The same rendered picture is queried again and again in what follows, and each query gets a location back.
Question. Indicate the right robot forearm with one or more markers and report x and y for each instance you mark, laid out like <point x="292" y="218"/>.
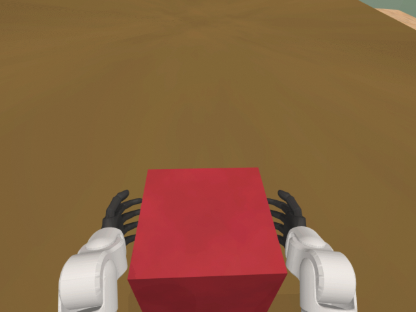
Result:
<point x="327" y="278"/>

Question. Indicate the carton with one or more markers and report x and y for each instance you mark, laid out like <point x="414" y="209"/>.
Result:
<point x="205" y="242"/>

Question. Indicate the right robot hand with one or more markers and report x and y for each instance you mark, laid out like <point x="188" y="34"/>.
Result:
<point x="292" y="217"/>

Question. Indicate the left robot hand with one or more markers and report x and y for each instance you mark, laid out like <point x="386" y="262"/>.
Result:
<point x="114" y="217"/>

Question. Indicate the left robot forearm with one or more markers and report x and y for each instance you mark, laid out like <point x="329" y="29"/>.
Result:
<point x="88" y="280"/>

